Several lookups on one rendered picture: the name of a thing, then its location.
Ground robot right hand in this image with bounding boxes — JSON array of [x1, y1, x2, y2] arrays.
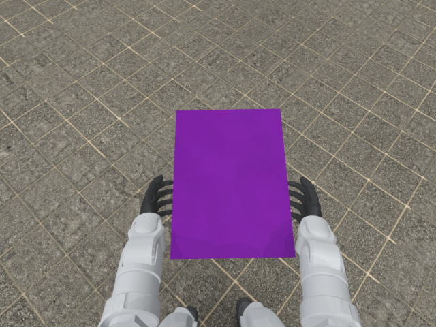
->
[[288, 176, 322, 223]]

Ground robot left hand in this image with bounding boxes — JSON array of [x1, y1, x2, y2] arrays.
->
[[140, 175, 173, 217]]

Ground carton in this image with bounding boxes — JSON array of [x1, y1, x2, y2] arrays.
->
[[170, 108, 296, 259]]

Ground left robot forearm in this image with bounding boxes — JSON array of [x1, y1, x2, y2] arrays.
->
[[98, 213, 166, 327]]

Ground robot left thigh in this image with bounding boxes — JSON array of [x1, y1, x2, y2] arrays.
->
[[158, 312, 198, 327]]

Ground robot left shin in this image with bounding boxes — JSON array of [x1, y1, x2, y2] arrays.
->
[[174, 307, 193, 318]]

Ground right robot forearm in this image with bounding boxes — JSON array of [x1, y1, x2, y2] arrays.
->
[[295, 215, 362, 327]]

